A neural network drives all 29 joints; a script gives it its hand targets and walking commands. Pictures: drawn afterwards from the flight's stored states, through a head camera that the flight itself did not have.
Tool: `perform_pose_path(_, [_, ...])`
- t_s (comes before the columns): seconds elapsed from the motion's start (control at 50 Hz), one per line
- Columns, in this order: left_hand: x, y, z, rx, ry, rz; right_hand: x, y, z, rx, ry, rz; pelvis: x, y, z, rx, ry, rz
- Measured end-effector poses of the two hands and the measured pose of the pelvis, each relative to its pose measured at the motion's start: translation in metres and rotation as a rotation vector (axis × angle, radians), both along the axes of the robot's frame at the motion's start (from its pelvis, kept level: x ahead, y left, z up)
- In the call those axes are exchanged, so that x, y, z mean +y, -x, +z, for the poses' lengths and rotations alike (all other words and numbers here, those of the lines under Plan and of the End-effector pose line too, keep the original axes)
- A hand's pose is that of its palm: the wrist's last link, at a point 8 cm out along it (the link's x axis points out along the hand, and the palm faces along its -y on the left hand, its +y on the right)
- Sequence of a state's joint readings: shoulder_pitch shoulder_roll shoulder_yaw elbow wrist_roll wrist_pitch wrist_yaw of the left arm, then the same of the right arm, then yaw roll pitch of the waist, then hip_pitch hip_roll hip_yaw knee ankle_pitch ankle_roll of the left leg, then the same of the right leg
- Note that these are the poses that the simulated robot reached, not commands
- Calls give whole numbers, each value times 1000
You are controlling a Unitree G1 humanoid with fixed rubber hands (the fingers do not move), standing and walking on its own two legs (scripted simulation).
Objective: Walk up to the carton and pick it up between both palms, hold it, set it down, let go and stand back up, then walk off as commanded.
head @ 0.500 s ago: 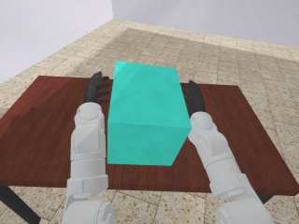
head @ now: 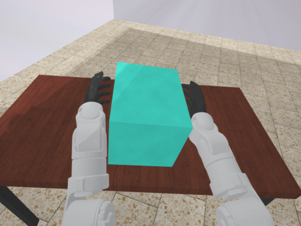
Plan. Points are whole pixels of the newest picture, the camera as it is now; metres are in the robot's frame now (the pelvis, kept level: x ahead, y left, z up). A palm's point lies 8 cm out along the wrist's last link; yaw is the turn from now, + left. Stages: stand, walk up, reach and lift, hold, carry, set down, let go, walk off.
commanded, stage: hold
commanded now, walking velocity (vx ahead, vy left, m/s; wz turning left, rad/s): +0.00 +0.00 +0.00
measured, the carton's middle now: (144, 114) +0.37 +0.02 +0.14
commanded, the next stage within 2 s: none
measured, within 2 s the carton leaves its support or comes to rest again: neither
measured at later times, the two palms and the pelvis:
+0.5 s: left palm (94, 104) +0.35 +0.14 +0.19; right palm (199, 113) +0.34 -0.12 +0.16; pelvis +0.00 +0.00 +0.00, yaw +0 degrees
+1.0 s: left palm (93, 104) +0.35 +0.14 +0.19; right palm (197, 111) +0.35 -0.12 +0.17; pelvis +0.00 +0.00 +0.00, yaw +0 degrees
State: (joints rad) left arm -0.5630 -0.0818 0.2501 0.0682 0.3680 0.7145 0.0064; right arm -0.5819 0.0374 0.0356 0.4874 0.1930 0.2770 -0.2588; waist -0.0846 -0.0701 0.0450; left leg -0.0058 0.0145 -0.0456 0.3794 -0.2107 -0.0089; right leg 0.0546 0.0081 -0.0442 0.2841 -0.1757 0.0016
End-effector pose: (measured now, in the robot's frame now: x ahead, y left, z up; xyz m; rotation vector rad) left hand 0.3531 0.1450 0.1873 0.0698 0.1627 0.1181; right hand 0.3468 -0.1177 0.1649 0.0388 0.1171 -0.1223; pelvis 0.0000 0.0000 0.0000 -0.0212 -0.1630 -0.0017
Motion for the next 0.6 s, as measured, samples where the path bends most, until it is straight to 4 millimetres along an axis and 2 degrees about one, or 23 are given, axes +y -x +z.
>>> perform_pose_path(0.3, [-7, 1, 2, -9, -11, 0, -7, 1, 0, -11, 4, -1, -2, -1, 0, -5, 0, 0])
perform_pose_path(0.6, [-3, 6, 2, -5, 1, -6, -3, 6, 0, -6, -2, -1, -3, 3, 0, -8, -2, 1])
